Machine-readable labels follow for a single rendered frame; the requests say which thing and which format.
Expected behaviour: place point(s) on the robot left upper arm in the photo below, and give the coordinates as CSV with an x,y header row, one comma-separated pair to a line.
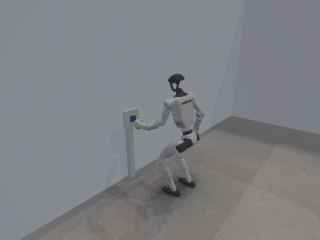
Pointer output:
x,y
168,105

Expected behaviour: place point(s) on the robot right upper arm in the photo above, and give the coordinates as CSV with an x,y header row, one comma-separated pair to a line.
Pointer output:
x,y
199,111

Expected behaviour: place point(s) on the left robot forearm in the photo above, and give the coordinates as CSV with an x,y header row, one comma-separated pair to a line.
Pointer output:
x,y
151,126

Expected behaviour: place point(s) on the robot left hand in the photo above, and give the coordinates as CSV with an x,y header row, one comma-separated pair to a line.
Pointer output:
x,y
137,123

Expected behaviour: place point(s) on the robot torso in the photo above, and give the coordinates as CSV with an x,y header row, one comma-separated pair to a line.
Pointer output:
x,y
183,116

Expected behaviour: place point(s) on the robot left shin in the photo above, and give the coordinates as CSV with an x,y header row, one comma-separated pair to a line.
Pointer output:
x,y
166,173

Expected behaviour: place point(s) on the panel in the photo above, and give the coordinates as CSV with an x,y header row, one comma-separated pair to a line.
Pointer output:
x,y
129,136

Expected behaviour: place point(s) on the button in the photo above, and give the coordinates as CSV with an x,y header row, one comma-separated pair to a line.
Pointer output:
x,y
132,118

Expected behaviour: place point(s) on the right robot forearm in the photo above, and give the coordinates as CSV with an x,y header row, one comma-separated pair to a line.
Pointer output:
x,y
197,123

